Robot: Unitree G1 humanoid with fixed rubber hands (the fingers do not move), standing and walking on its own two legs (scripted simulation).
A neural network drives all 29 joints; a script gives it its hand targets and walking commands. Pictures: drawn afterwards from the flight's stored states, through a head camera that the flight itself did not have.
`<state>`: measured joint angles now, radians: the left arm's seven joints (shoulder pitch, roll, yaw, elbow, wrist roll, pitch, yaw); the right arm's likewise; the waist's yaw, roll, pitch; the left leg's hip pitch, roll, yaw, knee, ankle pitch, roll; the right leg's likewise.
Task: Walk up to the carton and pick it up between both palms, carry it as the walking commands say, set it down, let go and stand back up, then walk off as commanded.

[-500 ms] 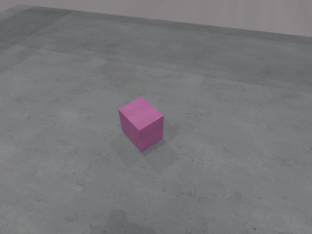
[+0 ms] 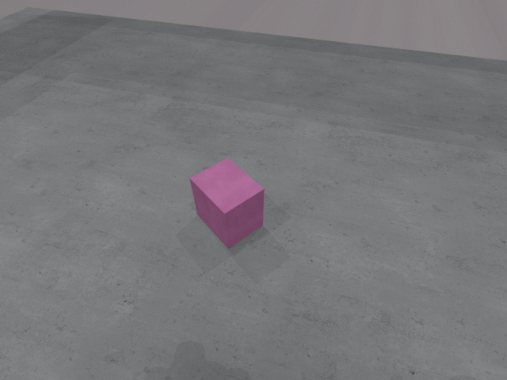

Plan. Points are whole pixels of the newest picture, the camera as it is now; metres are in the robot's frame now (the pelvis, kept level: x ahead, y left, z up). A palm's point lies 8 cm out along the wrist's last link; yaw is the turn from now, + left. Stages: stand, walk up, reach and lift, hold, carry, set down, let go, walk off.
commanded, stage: stand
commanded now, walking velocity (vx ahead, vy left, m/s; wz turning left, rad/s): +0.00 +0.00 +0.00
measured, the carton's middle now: (228, 202) +1.01 +0.14 -0.65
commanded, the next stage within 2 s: walk up in 0.34 s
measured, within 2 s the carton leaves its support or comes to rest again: neither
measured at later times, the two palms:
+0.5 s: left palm out of the picture +0.08 +0.30 -0.11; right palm out of the picture +0.08 -0.30 -0.12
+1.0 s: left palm out of the picture +0.08 +0.25 -0.10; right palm (472, 315) +0.27 -0.39 -0.10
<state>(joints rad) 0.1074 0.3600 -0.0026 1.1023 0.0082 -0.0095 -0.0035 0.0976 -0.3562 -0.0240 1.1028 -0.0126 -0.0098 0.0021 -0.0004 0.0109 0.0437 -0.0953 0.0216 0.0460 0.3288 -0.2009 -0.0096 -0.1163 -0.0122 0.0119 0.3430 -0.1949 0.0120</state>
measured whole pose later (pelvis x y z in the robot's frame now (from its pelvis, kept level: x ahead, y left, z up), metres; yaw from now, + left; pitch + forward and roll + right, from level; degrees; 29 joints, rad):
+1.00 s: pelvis +0.11 -0.08 -0.01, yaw +15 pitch +0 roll +0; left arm 0.29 0.44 0.11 0.77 0.05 -0.02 -0.09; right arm 0.29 -0.44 -0.09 0.85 0.00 -0.06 0.04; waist 0.04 -0.02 0.06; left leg -0.47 0.06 0.07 0.76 -0.33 0.00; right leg -0.14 -0.03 -0.18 0.51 -0.37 -0.04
